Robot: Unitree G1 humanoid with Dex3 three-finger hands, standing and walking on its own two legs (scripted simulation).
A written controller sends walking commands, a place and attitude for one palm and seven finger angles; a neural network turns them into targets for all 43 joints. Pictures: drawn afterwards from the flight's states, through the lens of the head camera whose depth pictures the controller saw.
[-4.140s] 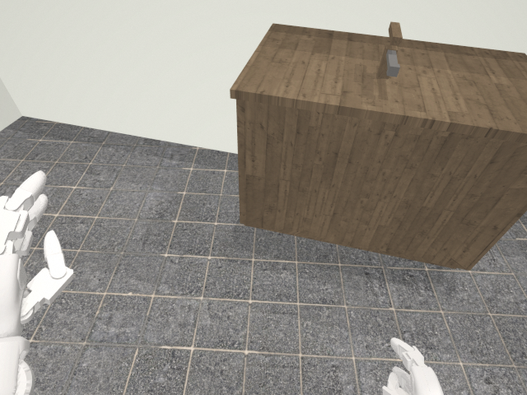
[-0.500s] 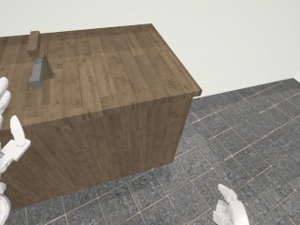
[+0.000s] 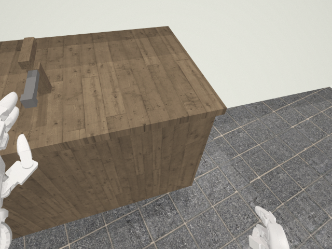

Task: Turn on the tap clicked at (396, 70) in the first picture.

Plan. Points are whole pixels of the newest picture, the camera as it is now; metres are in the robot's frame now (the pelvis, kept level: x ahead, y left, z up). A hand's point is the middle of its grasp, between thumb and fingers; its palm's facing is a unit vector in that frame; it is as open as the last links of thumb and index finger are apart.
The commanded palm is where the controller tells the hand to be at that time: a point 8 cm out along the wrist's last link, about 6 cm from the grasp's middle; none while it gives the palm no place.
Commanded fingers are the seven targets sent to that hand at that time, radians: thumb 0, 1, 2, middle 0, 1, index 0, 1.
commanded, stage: come to a stop and stand still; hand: left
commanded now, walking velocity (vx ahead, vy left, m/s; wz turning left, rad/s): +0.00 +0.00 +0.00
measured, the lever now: (29, 100) +0.43 +0.40 +0.10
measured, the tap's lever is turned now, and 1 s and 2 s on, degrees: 0 0 0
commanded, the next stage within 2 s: look again from close up in 1.30 s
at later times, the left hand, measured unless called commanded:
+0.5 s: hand (30, 173) +0.20 +0.24 +0.17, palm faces +0.42 -0.84 -0.36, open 7.5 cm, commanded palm +0.14 +0.28 +0.18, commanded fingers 0.00 0.90 0.90 -0.20 -0.30 -0.20 -0.30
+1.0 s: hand (13, 150) +0.23 +0.29 +0.18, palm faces +0.45 -0.84 -0.31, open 7.5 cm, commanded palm +0.17 +0.30 +0.18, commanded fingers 0.00 0.90 0.90 -0.20 -0.30 -0.20 -0.30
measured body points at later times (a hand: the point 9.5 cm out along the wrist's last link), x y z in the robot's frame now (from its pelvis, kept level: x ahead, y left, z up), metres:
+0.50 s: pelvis -0.02 +0.00 +0.01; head -0.02 +0.00 +0.46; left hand +0.17 +0.29 +0.19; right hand +0.13 -0.23 -0.08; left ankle +0.05 +0.11 -0.73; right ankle -0.01 -0.11 -0.73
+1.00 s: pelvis +0.01 +0.03 +0.01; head +0.03 +0.05 +0.46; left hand +0.20 +0.33 +0.19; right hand +0.19 -0.18 -0.06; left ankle +0.04 +0.11 -0.73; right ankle -0.01 -0.11 -0.73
